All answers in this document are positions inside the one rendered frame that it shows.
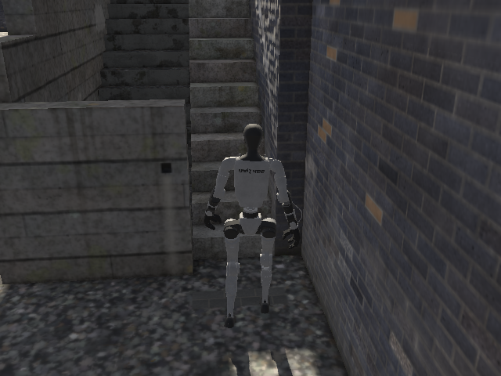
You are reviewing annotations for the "robot torso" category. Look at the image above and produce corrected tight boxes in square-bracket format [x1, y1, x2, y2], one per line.
[234, 154, 270, 235]

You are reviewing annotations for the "right robot forearm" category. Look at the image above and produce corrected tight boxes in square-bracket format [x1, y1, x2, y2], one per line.
[282, 191, 298, 230]

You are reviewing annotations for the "robot left hand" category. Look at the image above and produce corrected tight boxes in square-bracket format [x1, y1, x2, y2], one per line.
[204, 214, 222, 230]

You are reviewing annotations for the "robot right hand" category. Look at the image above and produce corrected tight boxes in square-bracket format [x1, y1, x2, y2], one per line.
[283, 228, 301, 249]

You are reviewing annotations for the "robot head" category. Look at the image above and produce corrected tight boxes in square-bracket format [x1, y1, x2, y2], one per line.
[239, 124, 265, 161]

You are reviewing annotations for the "right robot upper arm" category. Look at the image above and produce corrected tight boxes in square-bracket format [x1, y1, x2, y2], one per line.
[269, 158, 289, 203]

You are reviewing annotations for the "left robot forearm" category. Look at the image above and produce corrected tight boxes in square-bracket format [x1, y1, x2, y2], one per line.
[205, 187, 221, 216]

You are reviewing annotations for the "left robot upper arm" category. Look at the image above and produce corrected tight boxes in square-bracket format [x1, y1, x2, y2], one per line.
[213, 157, 236, 199]

